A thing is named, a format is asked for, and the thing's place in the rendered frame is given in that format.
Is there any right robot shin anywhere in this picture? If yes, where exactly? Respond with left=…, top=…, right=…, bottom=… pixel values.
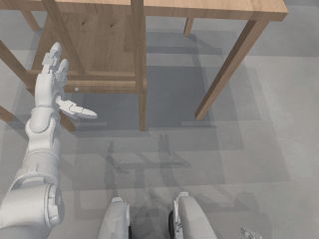
left=173, top=192, right=189, bottom=239

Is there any left robot forearm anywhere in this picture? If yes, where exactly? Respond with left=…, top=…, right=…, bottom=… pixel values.
left=0, top=107, right=62, bottom=229

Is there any left robot upper arm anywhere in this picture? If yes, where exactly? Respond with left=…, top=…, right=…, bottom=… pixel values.
left=0, top=183, right=66, bottom=239

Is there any left robot thigh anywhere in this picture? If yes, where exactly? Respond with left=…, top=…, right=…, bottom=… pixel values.
left=96, top=201, right=131, bottom=239

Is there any table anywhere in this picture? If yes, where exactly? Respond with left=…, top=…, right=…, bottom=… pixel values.
left=0, top=0, right=289, bottom=121

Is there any chair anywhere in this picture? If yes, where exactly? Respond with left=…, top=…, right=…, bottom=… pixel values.
left=0, top=0, right=147, bottom=131

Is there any left robot hand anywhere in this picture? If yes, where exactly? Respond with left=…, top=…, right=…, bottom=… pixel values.
left=35, top=42, right=98, bottom=120

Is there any right robot hand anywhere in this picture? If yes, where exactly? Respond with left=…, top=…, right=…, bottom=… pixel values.
left=240, top=227, right=262, bottom=239

